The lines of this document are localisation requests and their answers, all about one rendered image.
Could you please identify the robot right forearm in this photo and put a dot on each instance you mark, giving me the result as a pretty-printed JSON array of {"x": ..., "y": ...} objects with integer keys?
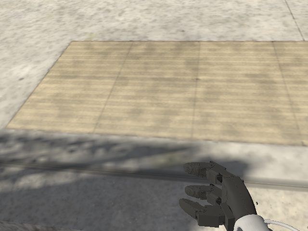
[{"x": 251, "y": 223}]

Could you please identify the right robot hand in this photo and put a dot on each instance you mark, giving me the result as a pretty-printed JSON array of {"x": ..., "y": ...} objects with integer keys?
[{"x": 231, "y": 202}]

